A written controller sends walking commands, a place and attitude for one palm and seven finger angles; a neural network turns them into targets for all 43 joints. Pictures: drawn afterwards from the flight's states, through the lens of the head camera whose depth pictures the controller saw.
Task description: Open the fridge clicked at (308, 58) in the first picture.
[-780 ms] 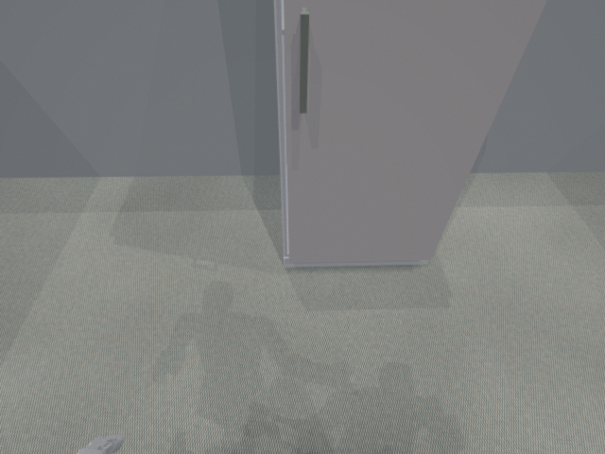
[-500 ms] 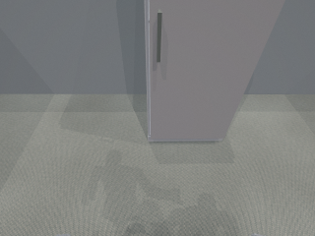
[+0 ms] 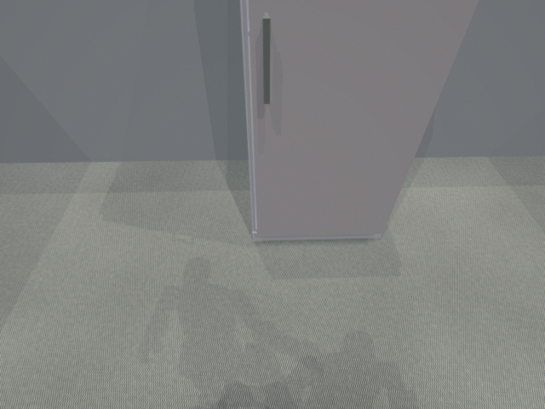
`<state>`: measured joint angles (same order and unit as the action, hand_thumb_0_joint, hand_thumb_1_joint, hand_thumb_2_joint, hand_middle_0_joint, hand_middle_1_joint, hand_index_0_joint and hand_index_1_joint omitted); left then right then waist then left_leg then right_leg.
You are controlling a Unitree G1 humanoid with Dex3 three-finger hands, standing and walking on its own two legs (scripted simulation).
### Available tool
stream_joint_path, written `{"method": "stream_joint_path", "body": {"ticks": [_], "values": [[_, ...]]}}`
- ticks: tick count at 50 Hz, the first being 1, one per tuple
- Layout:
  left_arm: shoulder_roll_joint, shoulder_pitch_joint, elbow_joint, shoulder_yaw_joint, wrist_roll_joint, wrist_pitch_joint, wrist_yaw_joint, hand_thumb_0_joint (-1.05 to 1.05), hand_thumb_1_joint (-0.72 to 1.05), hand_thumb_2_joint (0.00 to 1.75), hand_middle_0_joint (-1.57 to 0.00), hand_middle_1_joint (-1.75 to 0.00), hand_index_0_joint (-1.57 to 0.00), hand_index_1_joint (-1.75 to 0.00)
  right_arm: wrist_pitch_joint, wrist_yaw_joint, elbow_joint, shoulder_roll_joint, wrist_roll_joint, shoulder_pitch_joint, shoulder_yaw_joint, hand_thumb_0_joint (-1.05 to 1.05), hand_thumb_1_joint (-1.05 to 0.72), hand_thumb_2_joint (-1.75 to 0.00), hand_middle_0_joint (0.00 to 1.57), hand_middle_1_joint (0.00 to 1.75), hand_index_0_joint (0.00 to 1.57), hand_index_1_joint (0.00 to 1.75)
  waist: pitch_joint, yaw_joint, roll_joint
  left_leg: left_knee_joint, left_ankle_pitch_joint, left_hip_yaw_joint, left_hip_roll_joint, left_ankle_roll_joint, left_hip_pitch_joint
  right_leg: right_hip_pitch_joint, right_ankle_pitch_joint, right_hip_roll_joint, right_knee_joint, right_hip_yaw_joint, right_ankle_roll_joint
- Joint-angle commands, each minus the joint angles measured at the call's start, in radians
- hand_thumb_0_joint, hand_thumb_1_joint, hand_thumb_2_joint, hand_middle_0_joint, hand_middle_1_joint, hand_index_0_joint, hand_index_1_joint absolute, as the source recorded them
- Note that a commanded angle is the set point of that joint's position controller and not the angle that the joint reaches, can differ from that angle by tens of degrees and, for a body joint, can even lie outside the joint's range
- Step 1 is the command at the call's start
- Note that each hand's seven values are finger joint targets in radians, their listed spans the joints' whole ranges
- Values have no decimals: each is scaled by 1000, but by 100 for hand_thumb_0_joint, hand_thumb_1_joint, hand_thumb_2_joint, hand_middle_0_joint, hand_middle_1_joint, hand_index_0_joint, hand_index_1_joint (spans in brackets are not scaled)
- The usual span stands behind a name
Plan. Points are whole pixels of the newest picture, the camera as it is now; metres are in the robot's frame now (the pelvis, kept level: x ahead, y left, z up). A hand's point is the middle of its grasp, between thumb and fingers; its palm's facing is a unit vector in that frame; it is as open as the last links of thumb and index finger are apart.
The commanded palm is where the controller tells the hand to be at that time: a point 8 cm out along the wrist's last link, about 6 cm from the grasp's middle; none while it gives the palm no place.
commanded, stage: stand and wait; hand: left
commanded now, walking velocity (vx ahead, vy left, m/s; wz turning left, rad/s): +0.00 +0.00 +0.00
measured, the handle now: (266, 60) +0.91 +0.07 +0.11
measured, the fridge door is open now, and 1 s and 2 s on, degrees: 0 0 0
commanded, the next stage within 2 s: look at it before walking up in 0.16 s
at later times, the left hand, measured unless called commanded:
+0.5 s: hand out of the picture +0.07 +0.24 -0.16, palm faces -0.03 -0.94 -0.33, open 7.4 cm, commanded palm none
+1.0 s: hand out of the picture +0.08 +0.23 -0.16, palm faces -0.02 -0.95 -0.32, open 7.4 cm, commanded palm none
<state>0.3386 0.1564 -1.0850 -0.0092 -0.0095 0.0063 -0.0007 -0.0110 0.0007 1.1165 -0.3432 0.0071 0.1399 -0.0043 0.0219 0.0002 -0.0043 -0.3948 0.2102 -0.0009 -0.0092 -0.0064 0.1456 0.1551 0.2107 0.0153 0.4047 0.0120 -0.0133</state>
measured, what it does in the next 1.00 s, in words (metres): stands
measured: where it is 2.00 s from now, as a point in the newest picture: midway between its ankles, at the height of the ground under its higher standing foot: (298, 387)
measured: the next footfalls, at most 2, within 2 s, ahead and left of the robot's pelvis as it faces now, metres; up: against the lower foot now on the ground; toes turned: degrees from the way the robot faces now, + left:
left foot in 1.56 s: +0.32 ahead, +0.06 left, +0.00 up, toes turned +8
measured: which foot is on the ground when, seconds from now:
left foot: down 0.00-1.00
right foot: down 0.00-1.00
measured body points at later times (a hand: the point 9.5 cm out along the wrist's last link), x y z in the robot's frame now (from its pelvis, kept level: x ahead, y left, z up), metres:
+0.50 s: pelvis +0.00 +0.00 +0.00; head +0.01 -0.01 +0.45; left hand +0.08 +0.29 -0.13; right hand +0.08 -0.30 -0.13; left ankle +0.00 +0.12 -0.74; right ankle +0.01 -0.13 -0.74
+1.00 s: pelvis +0.02 -0.01 +0.00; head +0.01 -0.01 +0.45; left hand +0.09 +0.28 -0.14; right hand +0.10 -0.29 -0.14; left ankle +0.00 +0.12 -0.74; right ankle +0.01 -0.13 -0.74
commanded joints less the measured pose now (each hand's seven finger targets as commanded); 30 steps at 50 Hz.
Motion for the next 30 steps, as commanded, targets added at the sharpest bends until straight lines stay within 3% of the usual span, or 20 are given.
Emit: {"method": "stream_joint_path", "body": {"ticks": [1, 14, 30], "values": [[205, -46, 65, 43, -2, 21, 14, 0, 90, 90, -20, -30, -20, -30, -23, -11, -70, -198, 1, -57, 42, 0, -90, -90, 20, 30, 20, 30, -23, -2, 22, 87, -59, 107, 117, -25, 18, 13, -38, 105, -87, 100, 41], [201, -48, 65, 43, -3, 21, 12, 0, 90, 90, -20, -30, -20, -30, -25, -11, -61, -196, 2, -55, 41, 0, -90, -90, 20, 30, 20, 30, -27, -2, 4, 96, -59, 105, 121, -21, 14, 14, -40, 102, -92, 104, 39], [203, -45, 58, 43, -2, 25, 14, 0, 90, 90, -20, -30, -20, -30, -26, -15, -61, -198, -1, -61, 41, 0, -90, -90, 20, 30, 20, 30, -60, 0, 7, 85, -149, 94, 128, -19, -26, -18, -159, 106, -82, 98, 41]]}}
